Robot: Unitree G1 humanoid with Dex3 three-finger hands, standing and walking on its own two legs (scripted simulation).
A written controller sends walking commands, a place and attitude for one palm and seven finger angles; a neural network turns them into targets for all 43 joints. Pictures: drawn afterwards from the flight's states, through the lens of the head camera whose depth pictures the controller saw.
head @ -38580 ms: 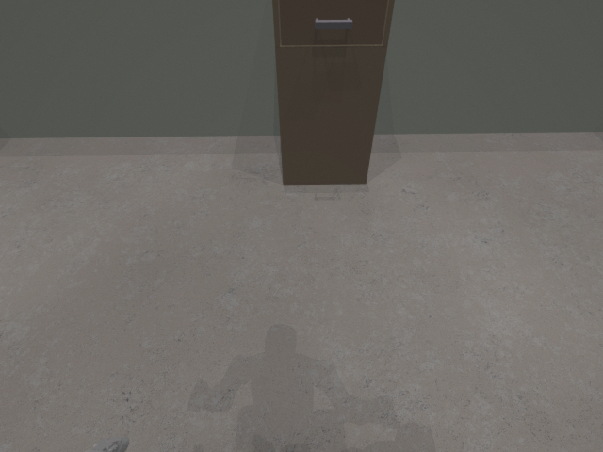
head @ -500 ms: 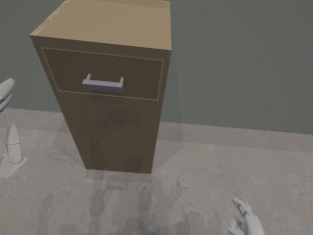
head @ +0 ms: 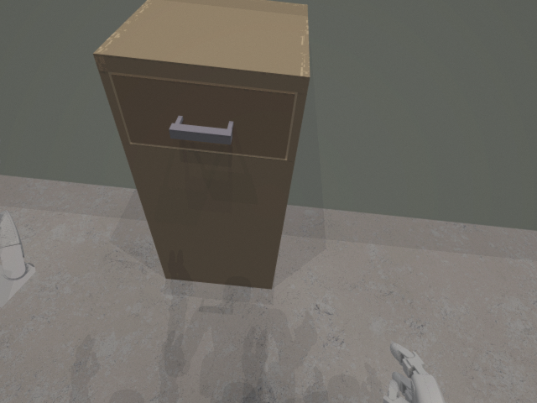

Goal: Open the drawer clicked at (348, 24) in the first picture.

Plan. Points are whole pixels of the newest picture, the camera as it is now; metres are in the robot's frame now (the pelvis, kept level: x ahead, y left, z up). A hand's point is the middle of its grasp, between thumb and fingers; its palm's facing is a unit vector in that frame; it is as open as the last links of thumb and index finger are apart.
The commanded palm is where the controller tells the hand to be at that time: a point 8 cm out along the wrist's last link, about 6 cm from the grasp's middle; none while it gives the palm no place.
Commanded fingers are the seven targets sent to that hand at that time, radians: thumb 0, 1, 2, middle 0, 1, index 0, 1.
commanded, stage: step back with the hand held close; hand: left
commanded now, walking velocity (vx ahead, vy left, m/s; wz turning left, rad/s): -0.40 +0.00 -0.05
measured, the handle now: (203, 128) +0.66 +0.20 +0.03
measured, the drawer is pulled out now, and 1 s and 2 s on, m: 0.00 0.00 0.00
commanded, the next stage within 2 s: stop stepping back and stand still in 0.32 s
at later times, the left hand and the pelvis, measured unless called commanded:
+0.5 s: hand out of the picture +0.06 +0.23 +0.20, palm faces +0.31 -0.84 -0.44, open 7.4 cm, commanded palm -0.02 +0.28 +0.22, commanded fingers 0.00 0.90 0.90 -0.20 -0.30 -0.20 -0.30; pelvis -0.15 +0.00 +0.01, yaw -2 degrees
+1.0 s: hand out of the picture -0.07 +0.26 +0.19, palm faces +0.47 -0.81 -0.35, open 7.4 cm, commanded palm -0.14 +0.30 +0.22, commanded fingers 0.00 0.90 0.90 -0.20 -0.30 -0.20 -0.30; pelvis -0.25 +0.01 +0.00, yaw +3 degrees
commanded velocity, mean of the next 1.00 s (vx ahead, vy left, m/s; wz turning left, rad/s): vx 0.01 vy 0.00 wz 0.00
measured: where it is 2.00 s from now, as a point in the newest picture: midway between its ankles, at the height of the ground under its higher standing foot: outside the picture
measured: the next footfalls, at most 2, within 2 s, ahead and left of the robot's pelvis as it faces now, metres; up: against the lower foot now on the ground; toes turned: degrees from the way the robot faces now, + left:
right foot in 0.04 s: -0.08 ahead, -0.12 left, +0.00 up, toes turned +1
left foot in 0.32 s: -0.04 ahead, +0.07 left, +0.00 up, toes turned -1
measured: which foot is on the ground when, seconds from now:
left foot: down 0.00-0.14, up 0.16-0.30, down 0.32-0.68, up 0.70-0.96, down 0.98-1.00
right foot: up 0.00-0.02, down 0.04-0.34, up 0.36-0.66, down 0.68-1.00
